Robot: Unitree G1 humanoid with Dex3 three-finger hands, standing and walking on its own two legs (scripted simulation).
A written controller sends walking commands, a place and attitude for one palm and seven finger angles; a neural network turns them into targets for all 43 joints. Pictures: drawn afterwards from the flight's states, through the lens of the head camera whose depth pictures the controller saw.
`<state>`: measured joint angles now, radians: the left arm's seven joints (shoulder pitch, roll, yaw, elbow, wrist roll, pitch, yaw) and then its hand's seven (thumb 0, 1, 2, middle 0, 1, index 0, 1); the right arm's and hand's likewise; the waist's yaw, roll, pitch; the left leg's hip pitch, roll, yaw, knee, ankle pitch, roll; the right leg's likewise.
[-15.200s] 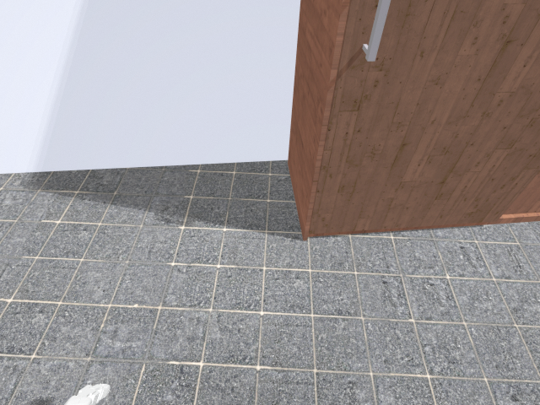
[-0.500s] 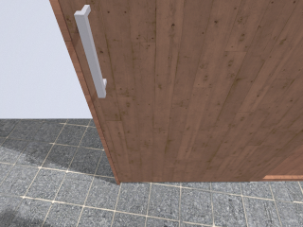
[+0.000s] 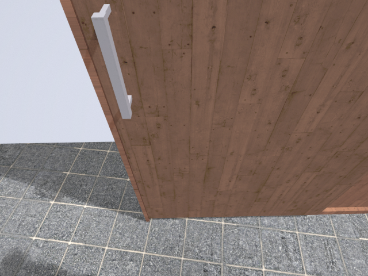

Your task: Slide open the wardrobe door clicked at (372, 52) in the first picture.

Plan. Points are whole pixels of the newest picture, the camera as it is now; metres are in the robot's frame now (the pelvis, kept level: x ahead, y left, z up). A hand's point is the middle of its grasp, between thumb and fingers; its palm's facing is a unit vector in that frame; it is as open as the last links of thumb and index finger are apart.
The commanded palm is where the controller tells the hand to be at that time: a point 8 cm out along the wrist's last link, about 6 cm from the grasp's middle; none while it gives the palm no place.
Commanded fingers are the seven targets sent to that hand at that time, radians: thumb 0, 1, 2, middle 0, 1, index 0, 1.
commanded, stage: look again from close up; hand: left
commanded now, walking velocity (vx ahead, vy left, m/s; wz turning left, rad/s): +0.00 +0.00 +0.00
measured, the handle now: (117, 68) +0.46 +0.16 +0.22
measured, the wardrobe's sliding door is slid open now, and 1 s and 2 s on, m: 0.00 0.00 0.00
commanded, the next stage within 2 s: raise the hand with hooked fingers in 0.96 s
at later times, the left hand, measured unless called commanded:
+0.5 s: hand out of the picture +0.02 +0.15 -0.17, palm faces +0.00 -0.98 -0.21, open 7.3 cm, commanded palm none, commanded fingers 0.00 0.90 0.90 -0.20 -0.30 -0.20 -0.30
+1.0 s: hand out of the picture +0.02 +0.14 -0.17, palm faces +0.01 -0.98 -0.20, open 7.3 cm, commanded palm none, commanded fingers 0.00 0.90 0.90 -0.20 -0.30 -0.20 -0.30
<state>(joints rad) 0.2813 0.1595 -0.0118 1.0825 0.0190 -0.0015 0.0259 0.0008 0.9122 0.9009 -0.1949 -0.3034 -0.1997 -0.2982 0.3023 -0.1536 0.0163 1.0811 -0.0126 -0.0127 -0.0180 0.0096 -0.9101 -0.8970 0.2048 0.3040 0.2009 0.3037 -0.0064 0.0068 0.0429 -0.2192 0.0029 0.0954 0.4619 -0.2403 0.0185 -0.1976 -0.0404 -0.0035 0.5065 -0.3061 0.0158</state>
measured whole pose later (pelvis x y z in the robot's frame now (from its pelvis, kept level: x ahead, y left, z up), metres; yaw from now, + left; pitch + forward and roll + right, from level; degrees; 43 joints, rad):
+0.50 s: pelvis +0.01 -0.03 +0.00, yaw +0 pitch -1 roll +1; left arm 0.27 0.16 -0.01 1.11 0.02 -0.02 0.03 0.00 0.91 0.90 -0.20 -0.30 -0.20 -0.30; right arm 0.23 -0.17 0.01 1.11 -0.01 -0.01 -0.03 0.01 -0.92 -0.90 0.20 0.30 0.20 0.30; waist 0.00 0.00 0.04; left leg -0.18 0.05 0.08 0.44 -0.25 -0.03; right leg -0.16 0.00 -0.02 0.48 -0.32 -0.03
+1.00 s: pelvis +0.01 -0.04 +0.00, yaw +0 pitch -1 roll +1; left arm 0.26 0.17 0.00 1.10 0.02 -0.02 0.02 0.00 0.91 0.90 -0.20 -0.30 -0.20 -0.30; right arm 0.24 -0.16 0.01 1.13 -0.01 -0.01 -0.03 0.01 -0.91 -0.90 0.20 0.30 0.20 0.30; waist 0.00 -0.01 0.05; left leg -0.17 0.07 0.07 0.42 -0.23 -0.05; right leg -0.14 0.02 -0.03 0.46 -0.30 -0.05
